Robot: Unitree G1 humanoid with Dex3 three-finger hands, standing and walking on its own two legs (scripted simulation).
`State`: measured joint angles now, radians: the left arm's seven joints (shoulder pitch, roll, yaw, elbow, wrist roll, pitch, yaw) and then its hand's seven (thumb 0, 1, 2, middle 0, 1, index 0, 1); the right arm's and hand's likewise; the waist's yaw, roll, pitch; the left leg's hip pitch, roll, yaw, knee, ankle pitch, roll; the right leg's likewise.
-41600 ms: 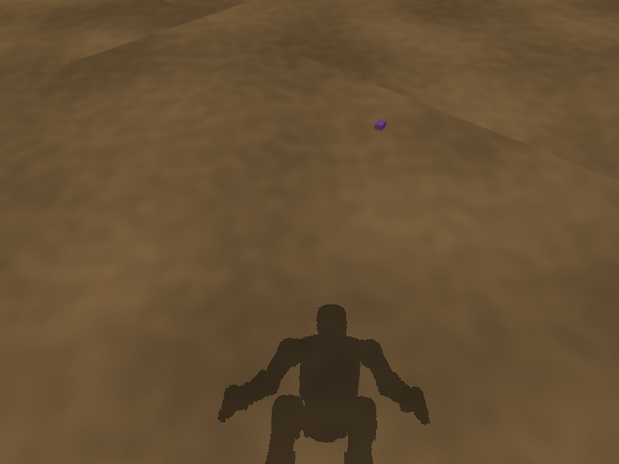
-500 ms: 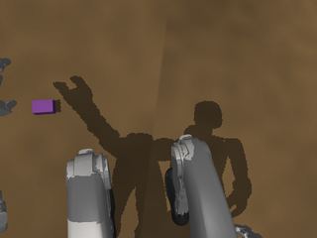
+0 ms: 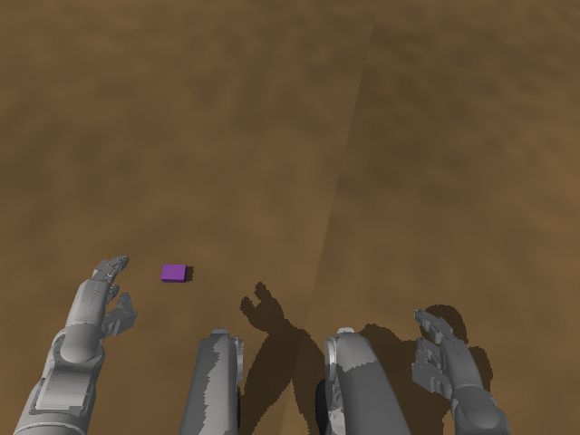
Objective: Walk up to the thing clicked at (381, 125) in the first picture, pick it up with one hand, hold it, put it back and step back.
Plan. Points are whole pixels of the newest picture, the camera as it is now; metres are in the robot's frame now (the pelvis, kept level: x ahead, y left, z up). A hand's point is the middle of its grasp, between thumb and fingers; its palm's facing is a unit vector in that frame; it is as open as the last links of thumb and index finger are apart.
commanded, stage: home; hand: left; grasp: from above
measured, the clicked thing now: (174, 273) +0.50 +0.29 -0.54
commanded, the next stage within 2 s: none
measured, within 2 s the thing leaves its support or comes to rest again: neither
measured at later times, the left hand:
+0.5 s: hand (113, 339) +0.23 +0.18 +0.10, palm faces +0.10 -0.97 -0.20, open 7.4 cm
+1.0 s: hand (109, 354) +0.22 +0.18 +0.11, palm faces +0.10 -0.98 -0.20, open 7.4 cm
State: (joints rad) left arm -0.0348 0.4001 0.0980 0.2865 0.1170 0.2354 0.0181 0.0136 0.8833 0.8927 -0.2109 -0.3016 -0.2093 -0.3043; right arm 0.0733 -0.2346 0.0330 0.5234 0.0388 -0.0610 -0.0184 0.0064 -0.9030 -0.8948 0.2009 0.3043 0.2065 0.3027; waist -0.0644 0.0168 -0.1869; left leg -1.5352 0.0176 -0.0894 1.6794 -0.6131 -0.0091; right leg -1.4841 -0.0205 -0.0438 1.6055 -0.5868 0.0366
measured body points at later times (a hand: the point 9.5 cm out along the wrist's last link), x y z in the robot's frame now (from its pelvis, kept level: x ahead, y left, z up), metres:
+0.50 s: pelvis +0.06 -0.01 +0.15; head +0.08 +0.00 +0.59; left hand +0.23 +0.23 +0.12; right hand +0.21 -0.25 +0.08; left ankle +0.07 +0.12 -0.53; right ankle +0.08 -0.14 -0.53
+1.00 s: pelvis +0.07 -0.01 +0.15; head +0.08 +0.00 +0.60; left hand +0.21 +0.23 +0.12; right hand +0.24 -0.24 +0.09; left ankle +0.07 +0.12 -0.53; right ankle +0.08 -0.14 -0.53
